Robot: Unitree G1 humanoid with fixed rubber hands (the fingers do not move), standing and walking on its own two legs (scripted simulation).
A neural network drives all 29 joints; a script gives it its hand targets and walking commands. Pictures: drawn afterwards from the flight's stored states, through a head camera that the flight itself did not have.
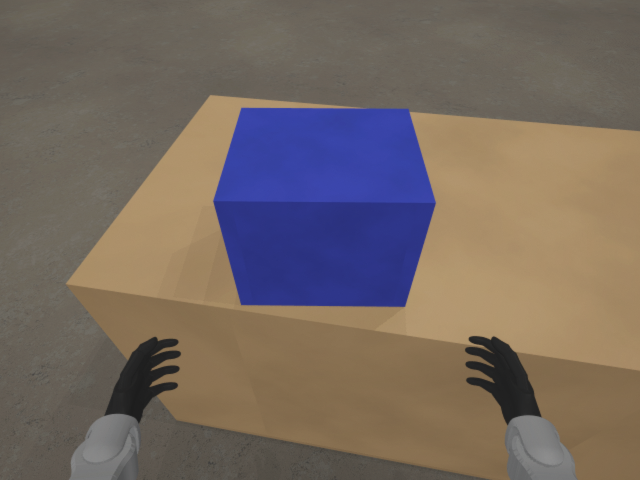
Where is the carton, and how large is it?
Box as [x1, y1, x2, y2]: [213, 108, 435, 306]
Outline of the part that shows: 241,108 213,200 241,304 404,306 435,203 408,109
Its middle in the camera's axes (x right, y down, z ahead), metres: +0.01 -0.05 +0.63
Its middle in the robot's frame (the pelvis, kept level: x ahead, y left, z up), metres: +0.51 +0.03 +0.04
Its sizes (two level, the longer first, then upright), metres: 0.274 0.231 0.231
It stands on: a pedestal, 0.71 m high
